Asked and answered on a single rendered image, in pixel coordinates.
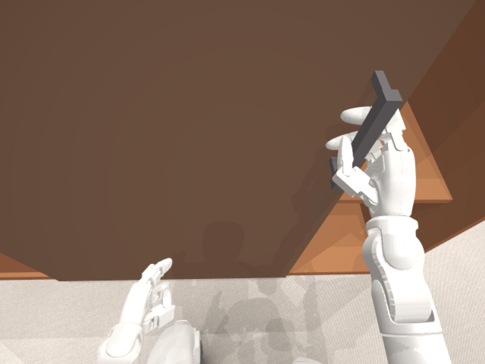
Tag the left robot forearm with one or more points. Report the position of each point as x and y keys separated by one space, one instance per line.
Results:
x=123 y=345

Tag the right robot forearm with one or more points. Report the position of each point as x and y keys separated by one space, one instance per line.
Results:
x=404 y=307

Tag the left robot hand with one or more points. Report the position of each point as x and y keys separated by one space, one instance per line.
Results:
x=141 y=305

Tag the right robot hand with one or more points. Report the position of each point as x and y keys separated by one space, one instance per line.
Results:
x=392 y=171

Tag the left robot shin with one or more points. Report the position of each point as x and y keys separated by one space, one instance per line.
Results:
x=182 y=322

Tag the left robot thigh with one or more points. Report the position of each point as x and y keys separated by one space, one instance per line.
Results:
x=178 y=344

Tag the wardrobe door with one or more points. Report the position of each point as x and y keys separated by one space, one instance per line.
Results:
x=8 y=264
x=133 y=131

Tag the handle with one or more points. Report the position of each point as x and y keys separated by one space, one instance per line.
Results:
x=387 y=102

